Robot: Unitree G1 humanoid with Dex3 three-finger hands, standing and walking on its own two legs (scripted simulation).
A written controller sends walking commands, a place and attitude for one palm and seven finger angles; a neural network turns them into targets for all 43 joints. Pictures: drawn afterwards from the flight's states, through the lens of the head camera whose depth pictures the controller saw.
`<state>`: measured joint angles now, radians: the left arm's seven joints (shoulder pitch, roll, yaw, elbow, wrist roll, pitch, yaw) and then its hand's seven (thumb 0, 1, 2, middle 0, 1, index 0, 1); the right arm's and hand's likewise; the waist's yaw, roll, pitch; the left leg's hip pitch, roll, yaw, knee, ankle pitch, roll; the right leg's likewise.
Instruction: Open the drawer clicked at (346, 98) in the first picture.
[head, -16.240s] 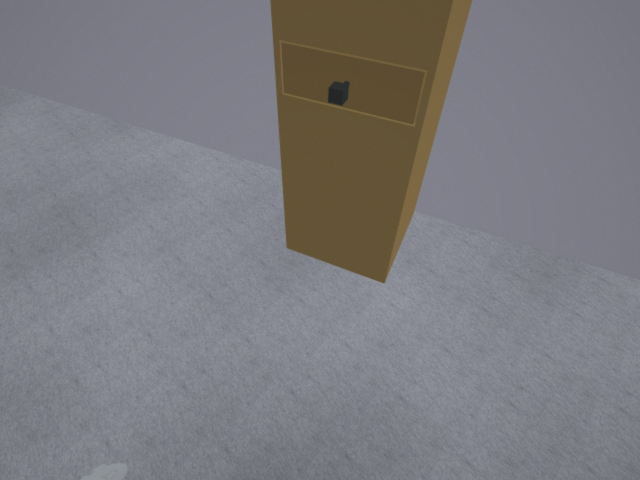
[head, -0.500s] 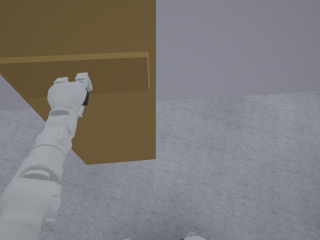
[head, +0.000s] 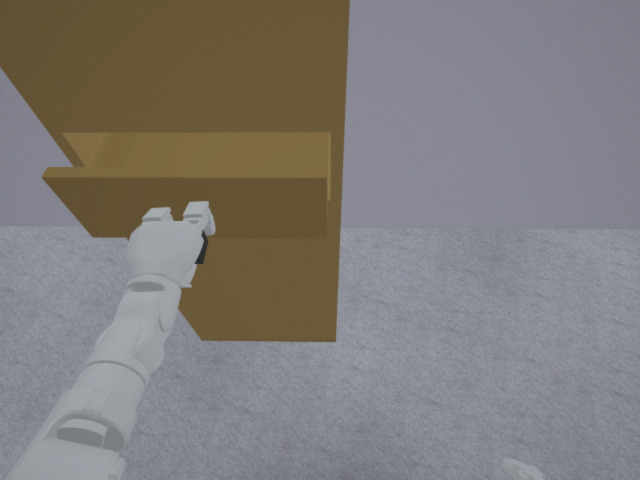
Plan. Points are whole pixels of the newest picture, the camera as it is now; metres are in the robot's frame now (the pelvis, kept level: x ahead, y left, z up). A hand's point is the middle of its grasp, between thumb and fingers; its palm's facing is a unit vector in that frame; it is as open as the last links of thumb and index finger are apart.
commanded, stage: pull the drawer open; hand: left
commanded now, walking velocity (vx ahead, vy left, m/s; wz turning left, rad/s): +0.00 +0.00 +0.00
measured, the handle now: (191, 232) +0.44 +0.21 +0.02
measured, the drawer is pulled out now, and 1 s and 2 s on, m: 0.09 0.21 0.30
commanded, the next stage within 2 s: none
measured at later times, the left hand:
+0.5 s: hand (171, 309) +0.33 +0.21 +0.01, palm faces -0.01 -0.07 -1.00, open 7.5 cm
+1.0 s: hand (161, 351) +0.27 +0.21 +0.01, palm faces +0.00 -0.08 -1.00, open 7.5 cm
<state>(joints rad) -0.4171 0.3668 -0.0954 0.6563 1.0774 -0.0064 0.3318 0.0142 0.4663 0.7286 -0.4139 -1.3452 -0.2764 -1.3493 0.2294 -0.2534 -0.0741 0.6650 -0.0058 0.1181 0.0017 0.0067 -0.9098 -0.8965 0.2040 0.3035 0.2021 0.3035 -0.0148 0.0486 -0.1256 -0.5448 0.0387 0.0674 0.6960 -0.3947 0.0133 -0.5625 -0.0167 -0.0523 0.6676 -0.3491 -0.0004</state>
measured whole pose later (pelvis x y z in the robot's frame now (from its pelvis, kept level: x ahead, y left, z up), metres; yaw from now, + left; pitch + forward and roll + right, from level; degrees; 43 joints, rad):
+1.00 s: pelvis -0.02 -0.01 +0.00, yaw -1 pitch +8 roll +0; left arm 0.01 0.34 -0.11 0.27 1.07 0.01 0.35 0.04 0.48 0.71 -0.41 -1.35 -0.30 -1.34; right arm 0.15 -0.23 -0.04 0.65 -0.02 0.05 -0.01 0.01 -0.91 -0.90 0.20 0.30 0.20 0.30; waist 0.04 0.05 -0.08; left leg -0.43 0.03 0.08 0.67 -0.37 0.01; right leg -0.47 -0.02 -0.03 0.68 -0.34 -0.01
